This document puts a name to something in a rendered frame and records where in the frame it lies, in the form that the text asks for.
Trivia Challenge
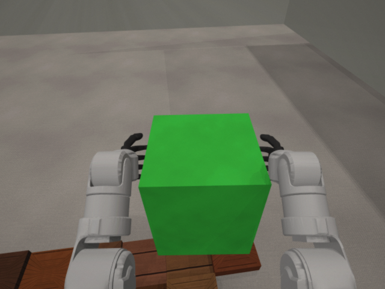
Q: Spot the carton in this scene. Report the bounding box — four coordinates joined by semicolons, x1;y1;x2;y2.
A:
138;113;272;255

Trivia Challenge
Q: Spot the right robot forearm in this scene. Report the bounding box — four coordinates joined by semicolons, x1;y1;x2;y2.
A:
268;150;356;286

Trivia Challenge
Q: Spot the robot right upper arm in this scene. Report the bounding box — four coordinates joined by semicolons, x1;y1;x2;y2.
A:
280;248;356;289

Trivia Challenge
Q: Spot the left robot forearm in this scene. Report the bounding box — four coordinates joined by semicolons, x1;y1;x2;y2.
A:
64;149;139;289

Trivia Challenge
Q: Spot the robot right hand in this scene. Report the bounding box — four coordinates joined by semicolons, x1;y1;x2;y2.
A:
259;134;284;171

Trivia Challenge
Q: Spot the robot left upper arm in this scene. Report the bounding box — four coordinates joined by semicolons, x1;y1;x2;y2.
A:
66;248;136;289

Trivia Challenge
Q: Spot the robot left hand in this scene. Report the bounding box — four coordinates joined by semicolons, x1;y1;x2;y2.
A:
121;133;147;179

